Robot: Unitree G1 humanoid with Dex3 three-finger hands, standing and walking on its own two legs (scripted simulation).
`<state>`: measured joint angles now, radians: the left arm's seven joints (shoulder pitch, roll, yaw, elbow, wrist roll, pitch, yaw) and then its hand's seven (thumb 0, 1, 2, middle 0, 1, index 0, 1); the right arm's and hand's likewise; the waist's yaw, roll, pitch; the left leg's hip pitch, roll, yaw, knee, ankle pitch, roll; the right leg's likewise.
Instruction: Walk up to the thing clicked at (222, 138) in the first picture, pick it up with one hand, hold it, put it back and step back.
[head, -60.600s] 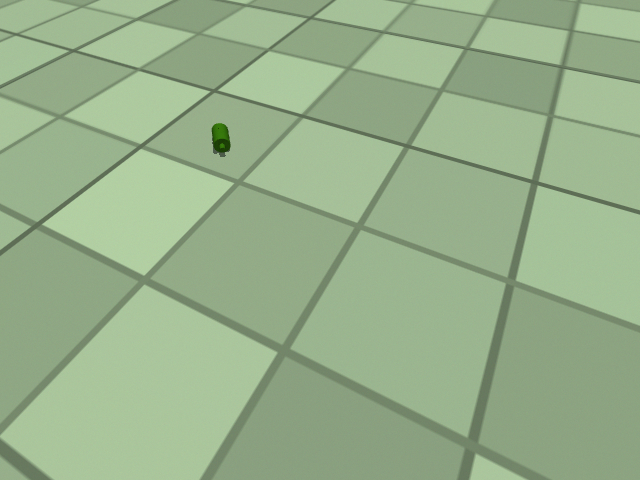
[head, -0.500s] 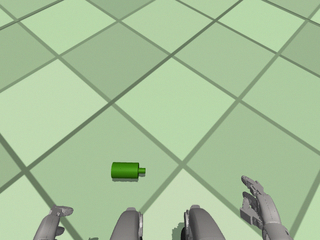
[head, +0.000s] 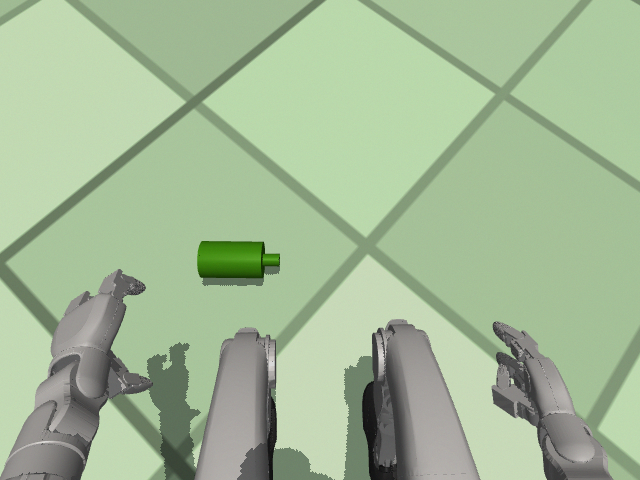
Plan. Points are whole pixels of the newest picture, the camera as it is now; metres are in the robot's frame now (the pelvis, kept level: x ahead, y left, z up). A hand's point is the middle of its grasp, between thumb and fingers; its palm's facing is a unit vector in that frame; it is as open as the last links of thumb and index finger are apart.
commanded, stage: rise first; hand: left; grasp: from above
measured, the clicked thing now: (241, 259) +0.48 +0.17 -0.47
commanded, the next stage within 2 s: none
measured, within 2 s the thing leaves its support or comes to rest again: neither
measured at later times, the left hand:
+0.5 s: hand (167, 288) +0.38 +0.27 -0.27, palm faces -0.49 -0.13 -0.86, open 13.9 cm
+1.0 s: hand (184, 268) +0.42 +0.25 -0.32, palm faces -0.47 +0.01 -0.88, open 14.1 cm
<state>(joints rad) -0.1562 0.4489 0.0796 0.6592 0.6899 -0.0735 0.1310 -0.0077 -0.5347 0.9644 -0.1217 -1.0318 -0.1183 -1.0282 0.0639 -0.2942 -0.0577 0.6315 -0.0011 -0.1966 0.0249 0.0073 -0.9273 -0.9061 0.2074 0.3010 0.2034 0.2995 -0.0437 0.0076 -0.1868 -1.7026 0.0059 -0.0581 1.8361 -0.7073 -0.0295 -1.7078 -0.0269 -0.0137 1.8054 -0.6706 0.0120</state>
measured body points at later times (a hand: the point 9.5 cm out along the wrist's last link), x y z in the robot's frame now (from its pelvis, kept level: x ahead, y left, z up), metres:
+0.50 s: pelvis -0.04 +0.01 -0.11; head +0.17 +0.04 +0.28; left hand +0.40 +0.27 -0.22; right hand +0.02 -0.28 -0.23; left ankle +0.05 +0.13 -0.48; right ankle +0.06 -0.13 -0.48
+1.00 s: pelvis -0.03 +0.01 -0.15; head +0.20 +0.05 +0.23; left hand +0.44 +0.25 -0.27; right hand +0.01 -0.27 -0.27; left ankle +0.05 +0.13 -0.48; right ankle +0.06 -0.13 -0.48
